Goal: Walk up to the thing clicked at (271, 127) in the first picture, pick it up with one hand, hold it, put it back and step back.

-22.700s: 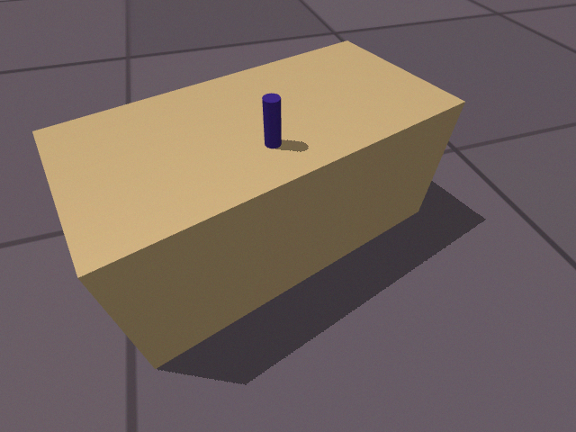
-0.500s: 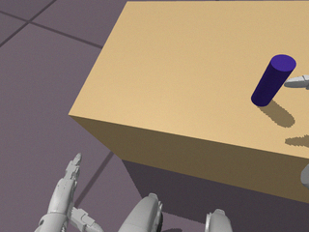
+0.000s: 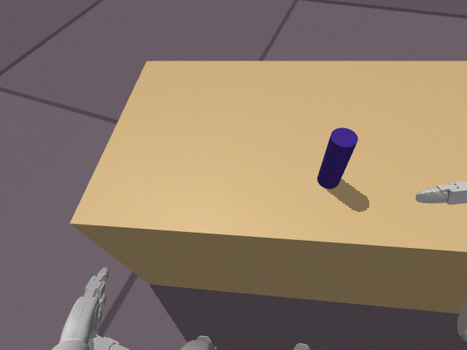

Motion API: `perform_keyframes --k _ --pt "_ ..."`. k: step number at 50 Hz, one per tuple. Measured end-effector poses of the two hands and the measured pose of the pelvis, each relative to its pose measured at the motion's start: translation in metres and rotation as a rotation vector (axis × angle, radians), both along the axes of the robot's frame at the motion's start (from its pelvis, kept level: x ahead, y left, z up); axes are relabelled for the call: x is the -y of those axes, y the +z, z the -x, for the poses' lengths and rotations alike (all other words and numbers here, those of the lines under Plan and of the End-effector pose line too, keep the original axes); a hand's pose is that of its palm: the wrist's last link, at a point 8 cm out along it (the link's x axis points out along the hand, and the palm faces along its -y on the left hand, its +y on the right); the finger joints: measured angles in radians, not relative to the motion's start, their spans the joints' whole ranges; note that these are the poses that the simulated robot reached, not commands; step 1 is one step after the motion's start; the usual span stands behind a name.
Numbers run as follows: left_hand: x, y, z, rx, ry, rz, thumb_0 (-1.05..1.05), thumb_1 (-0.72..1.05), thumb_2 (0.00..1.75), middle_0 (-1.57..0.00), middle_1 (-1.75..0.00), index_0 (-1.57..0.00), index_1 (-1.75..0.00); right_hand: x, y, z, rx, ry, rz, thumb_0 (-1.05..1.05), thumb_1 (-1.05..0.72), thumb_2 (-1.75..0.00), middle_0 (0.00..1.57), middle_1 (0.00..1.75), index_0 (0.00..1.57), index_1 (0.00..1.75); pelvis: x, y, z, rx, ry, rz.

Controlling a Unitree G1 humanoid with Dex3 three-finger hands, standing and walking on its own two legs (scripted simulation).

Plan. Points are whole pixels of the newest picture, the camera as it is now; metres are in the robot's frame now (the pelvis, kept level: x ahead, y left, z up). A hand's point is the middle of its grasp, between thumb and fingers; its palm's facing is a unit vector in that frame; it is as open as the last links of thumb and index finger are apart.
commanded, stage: sink last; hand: right
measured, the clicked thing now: (335, 160) +0.52 -0.17 -0.05
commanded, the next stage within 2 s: home in 0.78 s
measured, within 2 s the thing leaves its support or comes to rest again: neither
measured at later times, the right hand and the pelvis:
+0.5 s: hand (427, 326) +0.19 -0.23 +0.03, palm faces +0.31 +0.90 -0.32, open 17.2 cm; pelvis +0.00 +0.02 +0.01, yaw -2 degrees
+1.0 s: hand out of the picture +0.15 -0.24 +0.03, palm faces +0.35 +0.87 -0.34, open 17.2 cm; pelvis -0.02 +0.03 +0.01, yaw -2 degrees
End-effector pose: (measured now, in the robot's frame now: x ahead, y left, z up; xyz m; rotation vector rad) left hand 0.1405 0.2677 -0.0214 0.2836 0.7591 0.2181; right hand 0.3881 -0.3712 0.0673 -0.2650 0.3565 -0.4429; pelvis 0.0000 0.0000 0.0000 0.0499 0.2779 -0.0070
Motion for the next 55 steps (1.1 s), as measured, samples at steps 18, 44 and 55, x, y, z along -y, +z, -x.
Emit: perform_keyframes --k 18,44,55 --pt "-0.022 -0.003 -0.018 0.056 0.070 0.016 -0.01 -0.52 0.08 -0.06 -0.05 -0.06 -0.06 -0.072 -0.009 0.177 -0.010 0.051 0.021 -0.01 0.47 -0.06 0.07 0.06 0.06 0.05 -0.013 0.015 -0.010 0.161 -0.017 0.036" --pt "-0.015 -0.011 0.007 0.137 0.011 0.039 -0.01 -0.51 0.07 -0.06 -0.06 -0.06 -0.06 -0.106 -0.028 0.273 -0.057 0.013 -0.015 -0.01 0.50 -0.06 0.05 0.06 0.06 0.06 -0.032 0.006 0.017 0.191 -0.032 0.057" --pt "0.024 -0.014 0.002 0.172 -0.047 0.115 -0.01 -0.22 0.36 -0.12 -0.16 -0.12 -0.16 -0.102 -0.027 0.267 -0.024 0.039 -0.002 -0.01 0.51 -0.06 0.05 0.06 0.05 0.06 -0.023 0.004 0.023 0.194 -0.022 0.051"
